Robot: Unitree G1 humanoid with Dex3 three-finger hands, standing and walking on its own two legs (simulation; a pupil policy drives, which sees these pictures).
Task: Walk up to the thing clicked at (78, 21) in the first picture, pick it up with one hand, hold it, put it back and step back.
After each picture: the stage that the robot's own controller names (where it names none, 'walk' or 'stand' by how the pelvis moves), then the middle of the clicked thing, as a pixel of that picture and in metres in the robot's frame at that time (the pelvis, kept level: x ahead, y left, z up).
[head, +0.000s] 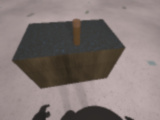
stand; (76, 33) +0.75 +0.16 +0.06
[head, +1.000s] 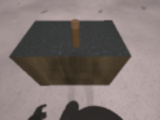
rise first; (75, 35) +0.67 +0.18 +0.08
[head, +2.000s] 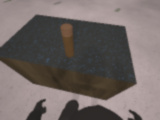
rise first; (68, 42) +0.49 +0.19 +0.10
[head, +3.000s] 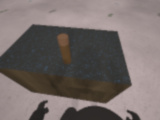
stand; (65, 50) +0.47 +0.20 +0.07
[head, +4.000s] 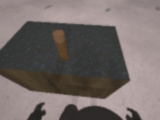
stand; (62, 47) +0.47 +0.23 +0.08
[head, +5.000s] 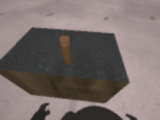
stand; (66, 51) +0.49 +0.21 +0.06
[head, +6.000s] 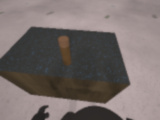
stand; (65, 52) +0.47 +0.20 +0.06
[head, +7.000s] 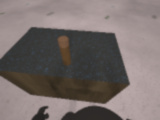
stand; (65, 52) +0.47 +0.21 +0.06
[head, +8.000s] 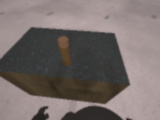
stand; (65, 52) +0.47 +0.21 +0.06
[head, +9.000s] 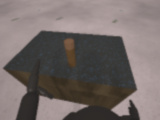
rise first; (70, 54) +0.46 +0.19 +0.07
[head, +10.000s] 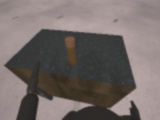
go down; (71, 52) +0.48 +0.19 +0.07
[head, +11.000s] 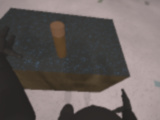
go down; (60, 42) +0.48 +0.18 +0.10
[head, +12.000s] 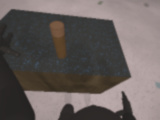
approach; (59, 43) +0.48 +0.19 +0.11
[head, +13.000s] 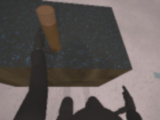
close in; (52, 33) +0.49 +0.20 +0.15
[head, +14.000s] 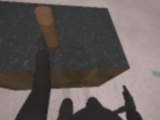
lift; (49, 34) +0.50 +0.20 +0.14
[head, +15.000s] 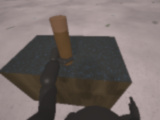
lift; (63, 44) +0.34 +0.15 +0.29
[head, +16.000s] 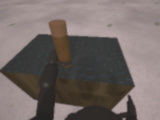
hold; (62, 47) +0.33 +0.16 +0.27
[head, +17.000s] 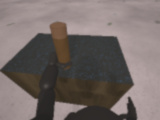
hold; (62, 49) +0.33 +0.17 +0.25
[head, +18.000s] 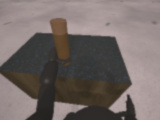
crouch; (62, 45) +0.35 +0.17 +0.26
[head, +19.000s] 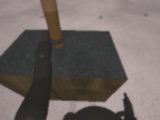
lower; (54, 26) +0.48 +0.20 +0.29
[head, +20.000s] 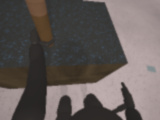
lower; (43, 26) +0.53 +0.21 +0.16
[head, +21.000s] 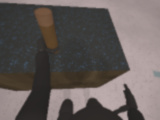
lower; (49, 35) +0.50 +0.20 +0.14
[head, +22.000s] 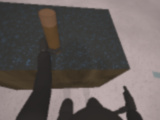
lower; (52, 35) +0.49 +0.20 +0.14
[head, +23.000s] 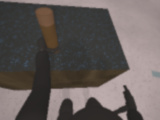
lower; (50, 35) +0.50 +0.20 +0.14
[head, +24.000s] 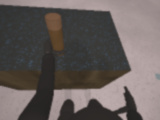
open; (56, 38) +0.48 +0.18 +0.14
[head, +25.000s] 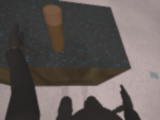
rise; (56, 33) +0.49 +0.18 +0.14
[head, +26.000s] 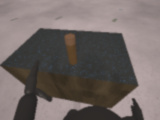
sink last; (71, 51) +0.47 +0.18 +0.11
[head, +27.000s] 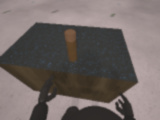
stand; (71, 47) +0.48 +0.17 +0.11
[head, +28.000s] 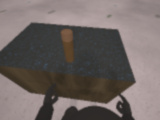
stand; (68, 47) +0.47 +0.17 +0.12
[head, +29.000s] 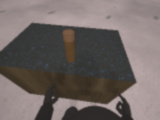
stand; (69, 48) +0.47 +0.17 +0.12
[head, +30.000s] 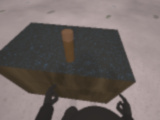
stand; (69, 47) +0.47 +0.17 +0.12
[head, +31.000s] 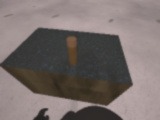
stand; (72, 52) +0.49 +0.16 +0.07
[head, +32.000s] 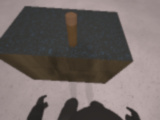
walk; (72, 32) +0.58 +0.16 +0.09
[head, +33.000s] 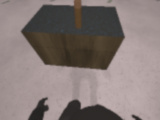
walk; (78, 15) +0.92 +0.18 +0.09
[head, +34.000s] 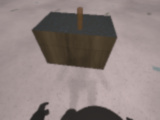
stand; (80, 19) +1.09 +0.18 +0.08
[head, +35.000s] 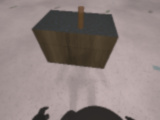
stand; (80, 18) +1.08 +0.17 +0.06
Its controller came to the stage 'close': yes
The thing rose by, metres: 0.21
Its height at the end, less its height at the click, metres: +0.00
